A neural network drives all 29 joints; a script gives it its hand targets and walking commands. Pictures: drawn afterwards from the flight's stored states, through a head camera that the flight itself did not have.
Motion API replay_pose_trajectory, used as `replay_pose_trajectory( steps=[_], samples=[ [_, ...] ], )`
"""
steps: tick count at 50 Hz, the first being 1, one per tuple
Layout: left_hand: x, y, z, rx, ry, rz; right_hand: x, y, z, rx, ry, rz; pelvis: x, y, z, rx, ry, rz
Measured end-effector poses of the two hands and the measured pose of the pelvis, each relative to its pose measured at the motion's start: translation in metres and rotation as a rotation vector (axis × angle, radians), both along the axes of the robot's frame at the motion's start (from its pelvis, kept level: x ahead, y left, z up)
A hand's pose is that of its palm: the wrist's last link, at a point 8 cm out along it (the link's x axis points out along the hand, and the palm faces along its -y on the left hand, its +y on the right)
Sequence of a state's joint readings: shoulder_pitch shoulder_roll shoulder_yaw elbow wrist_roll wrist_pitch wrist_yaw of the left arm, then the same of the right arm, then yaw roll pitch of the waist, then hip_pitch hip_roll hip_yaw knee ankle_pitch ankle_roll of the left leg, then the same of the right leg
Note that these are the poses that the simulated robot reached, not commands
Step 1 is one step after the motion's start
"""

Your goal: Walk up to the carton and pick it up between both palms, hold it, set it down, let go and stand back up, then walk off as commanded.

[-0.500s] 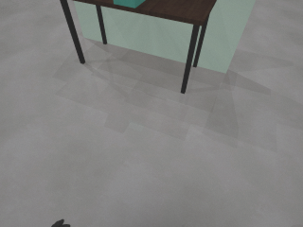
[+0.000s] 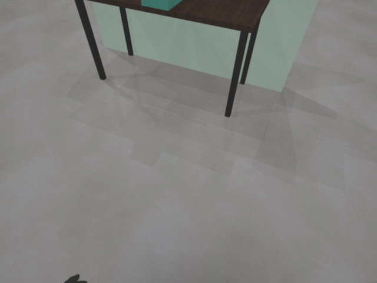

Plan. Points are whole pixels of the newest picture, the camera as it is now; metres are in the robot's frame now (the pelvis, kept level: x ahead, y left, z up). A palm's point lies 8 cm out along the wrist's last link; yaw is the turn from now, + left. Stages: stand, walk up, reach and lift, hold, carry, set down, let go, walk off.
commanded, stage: stand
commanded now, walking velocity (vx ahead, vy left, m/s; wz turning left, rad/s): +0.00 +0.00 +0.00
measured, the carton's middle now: out of the picture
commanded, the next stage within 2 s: none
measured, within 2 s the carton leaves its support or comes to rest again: neither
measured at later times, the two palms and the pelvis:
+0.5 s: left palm out of the picture +0.10 +0.28 -0.11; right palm out of the picture +0.06 -0.25 -0.13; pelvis +0.00 +0.00 +0.00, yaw +0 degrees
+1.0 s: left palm out of the picture +0.10 +0.28 -0.11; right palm out of the picture +0.06 -0.25 -0.13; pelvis +0.00 +0.00 +0.00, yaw +0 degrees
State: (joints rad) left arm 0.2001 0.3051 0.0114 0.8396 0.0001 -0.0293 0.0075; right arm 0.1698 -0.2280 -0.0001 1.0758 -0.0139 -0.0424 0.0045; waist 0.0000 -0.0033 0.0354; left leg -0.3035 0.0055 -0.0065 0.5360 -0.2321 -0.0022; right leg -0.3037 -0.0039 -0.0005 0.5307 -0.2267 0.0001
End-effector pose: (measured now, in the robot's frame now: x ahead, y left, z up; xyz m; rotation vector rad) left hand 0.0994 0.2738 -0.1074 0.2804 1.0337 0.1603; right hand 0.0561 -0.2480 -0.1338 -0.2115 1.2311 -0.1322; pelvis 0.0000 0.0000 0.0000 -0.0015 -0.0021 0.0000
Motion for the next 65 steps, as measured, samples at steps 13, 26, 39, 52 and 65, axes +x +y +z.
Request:
replay_pose_trajectory(
  steps=[13,26,39,52,65],
  samples=[
    [0.0006,0.0012,-0.0004,-0.004,-0.003,0.0,0.0002,0.0009,0.0015,-0.003,0.001,0.0,0.0005,0.0017,0.0005,-0.002,-0.001,0.0],
    [0.0013,0.0013,-0.0009,-0.005,0.008,0.003,0.0024,0.0005,0.0025,-0.004,0.004,-0.001,0.0037,0.0015,0.0015,-0.002,0.001,0.0],
    [0.0022,0.0019,0.0001,-0.006,-0.004,0.004,0.0045,0.001,0.0041,-0.005,-0.01,-0.001,0.0037,0.0022,0.0019,-0.003,-0.007,0.0],
    [0.0006,0.0032,0.0005,-0.009,-0.009,0.004,0.0001,0.0016,0.0045,-0.008,-0.001,-0.004,0.0016,0.0037,0.0024,-0.005,-0.011,0.0],
    [0.0004,0.004,-0.0004,-0.01,-0.002,0.006,0.002,0.0022,0.0057,-0.01,-0.005,-0.003,0.0029,0.0045,0.0029,-0.006,-0.01,0.0]
  ],
)
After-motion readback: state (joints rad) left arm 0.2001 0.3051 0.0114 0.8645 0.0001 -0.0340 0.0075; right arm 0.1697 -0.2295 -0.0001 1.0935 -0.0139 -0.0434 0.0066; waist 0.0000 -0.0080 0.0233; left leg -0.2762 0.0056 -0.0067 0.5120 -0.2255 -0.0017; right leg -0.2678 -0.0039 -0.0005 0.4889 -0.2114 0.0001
